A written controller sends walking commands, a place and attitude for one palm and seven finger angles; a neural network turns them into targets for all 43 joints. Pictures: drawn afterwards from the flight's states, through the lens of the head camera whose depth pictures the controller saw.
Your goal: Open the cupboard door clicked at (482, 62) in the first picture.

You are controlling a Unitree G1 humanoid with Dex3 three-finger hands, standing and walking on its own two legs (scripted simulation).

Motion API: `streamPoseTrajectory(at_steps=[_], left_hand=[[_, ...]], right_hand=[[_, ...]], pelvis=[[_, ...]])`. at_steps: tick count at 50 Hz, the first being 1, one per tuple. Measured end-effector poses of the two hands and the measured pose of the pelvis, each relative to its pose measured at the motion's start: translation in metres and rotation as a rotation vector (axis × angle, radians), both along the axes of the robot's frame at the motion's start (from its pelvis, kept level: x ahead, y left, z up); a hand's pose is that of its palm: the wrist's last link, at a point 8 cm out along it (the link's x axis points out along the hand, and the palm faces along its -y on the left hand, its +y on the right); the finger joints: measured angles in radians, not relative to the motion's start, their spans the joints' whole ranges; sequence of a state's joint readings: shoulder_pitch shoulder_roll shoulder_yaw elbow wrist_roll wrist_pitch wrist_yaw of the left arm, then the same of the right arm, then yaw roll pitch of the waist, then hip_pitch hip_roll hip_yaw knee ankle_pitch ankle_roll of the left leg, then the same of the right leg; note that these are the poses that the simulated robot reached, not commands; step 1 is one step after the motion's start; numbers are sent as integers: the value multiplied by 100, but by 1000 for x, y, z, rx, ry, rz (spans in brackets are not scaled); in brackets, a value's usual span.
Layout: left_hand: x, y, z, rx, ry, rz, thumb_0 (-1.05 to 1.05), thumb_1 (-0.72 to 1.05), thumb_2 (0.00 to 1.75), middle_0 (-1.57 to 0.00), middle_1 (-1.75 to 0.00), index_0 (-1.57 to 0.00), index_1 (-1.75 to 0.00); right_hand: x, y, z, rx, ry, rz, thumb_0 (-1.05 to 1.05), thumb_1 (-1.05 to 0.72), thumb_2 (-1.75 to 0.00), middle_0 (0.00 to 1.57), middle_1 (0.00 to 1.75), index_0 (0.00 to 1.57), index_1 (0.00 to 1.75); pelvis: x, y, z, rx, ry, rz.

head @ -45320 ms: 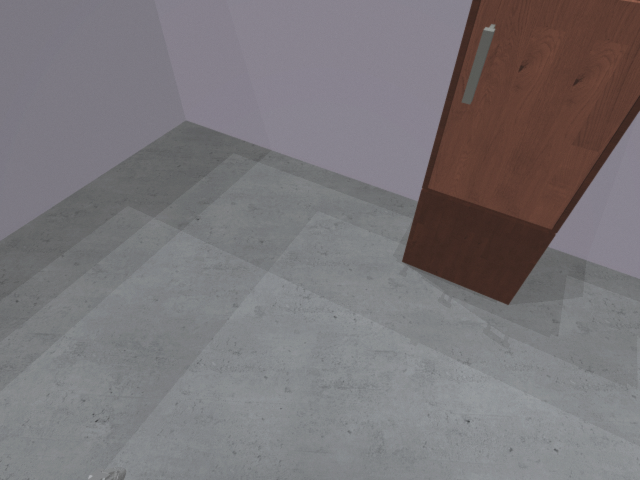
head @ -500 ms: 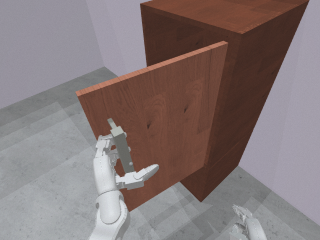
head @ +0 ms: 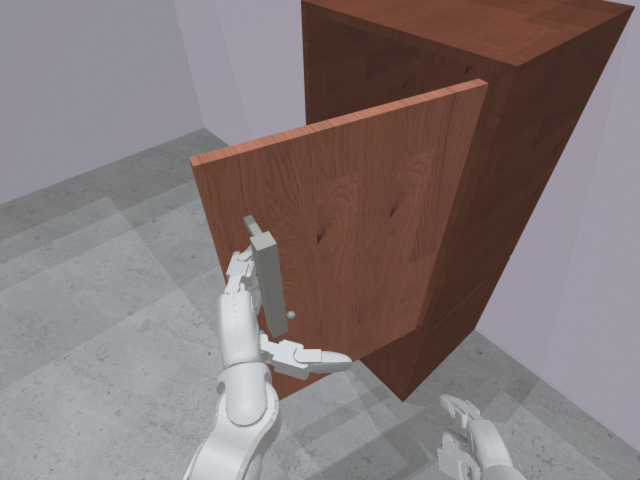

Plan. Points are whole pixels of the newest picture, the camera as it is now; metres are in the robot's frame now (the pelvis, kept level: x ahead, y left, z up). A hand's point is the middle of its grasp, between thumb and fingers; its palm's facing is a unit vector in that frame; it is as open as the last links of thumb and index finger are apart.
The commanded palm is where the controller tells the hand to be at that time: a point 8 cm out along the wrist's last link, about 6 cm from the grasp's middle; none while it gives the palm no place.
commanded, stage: slide the hand sideways off the handle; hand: left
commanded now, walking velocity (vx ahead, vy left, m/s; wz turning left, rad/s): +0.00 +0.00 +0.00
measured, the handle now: (265, 279) +0.34 +0.10 +0.10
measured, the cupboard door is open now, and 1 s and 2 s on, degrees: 77 81 81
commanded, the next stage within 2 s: draw the hand back to the body in 1.16 s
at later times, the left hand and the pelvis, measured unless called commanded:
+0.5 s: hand (279, 354) +0.23 +0.06 +0.10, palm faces -0.07 -1.00 +0.01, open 16.2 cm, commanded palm +0.19 +0.13 +0.10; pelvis +0.00 +0.00 +0.00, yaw -2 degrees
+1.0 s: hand (233, 387) +0.20 +0.11 +0.10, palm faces +0.01 -1.00 -0.06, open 16.3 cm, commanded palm +0.15 +0.17 +0.10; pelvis +0.02 -0.02 -0.01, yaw +0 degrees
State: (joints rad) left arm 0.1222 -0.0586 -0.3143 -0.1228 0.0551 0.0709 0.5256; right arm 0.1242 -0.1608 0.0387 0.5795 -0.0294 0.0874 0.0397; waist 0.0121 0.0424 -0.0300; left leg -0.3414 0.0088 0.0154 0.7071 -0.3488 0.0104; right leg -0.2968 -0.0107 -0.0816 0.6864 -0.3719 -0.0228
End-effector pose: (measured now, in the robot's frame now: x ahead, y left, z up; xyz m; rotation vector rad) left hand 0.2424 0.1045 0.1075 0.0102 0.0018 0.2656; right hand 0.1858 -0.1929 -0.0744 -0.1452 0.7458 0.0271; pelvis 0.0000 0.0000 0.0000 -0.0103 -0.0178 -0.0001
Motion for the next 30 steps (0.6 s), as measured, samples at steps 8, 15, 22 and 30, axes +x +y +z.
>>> streamPoseTrajectory(at_steps=[8,15,22,30], left_hand=[[-19,7,-3,9,-36,-368,-1,-50,30,-19,-39,-15,-40],[-23,4,-3,-37,-32,-355,-1,-50,30,-15,-32,-15,-33],[-25,9,-4,-18,-26,-356,-1,-50,30,-17,-32,-17,-32],[-42,30,-7,-10,4,-300,-1,-50,30,-19,-32,-19,-32]], right_hand=[[-17,-3,-1,-12,-31,-34,1,-90,-89,20,30,20,30],[-24,-7,3,-15,-62,-56,2,-90,-89,20,30,20,30],[-21,-12,9,-18,-81,-62,2,-90,-89,20,30,20,30],[-11,-23,12,-21,-114,-65,2,-90,-89,20,30,20,30]], pelvis=[[-4,7,-2,2,2,2],[-6,8,-2,7,7,-15],[-3,2,-1,8,9,-27],[5,-6,-1,9,26,-27]])
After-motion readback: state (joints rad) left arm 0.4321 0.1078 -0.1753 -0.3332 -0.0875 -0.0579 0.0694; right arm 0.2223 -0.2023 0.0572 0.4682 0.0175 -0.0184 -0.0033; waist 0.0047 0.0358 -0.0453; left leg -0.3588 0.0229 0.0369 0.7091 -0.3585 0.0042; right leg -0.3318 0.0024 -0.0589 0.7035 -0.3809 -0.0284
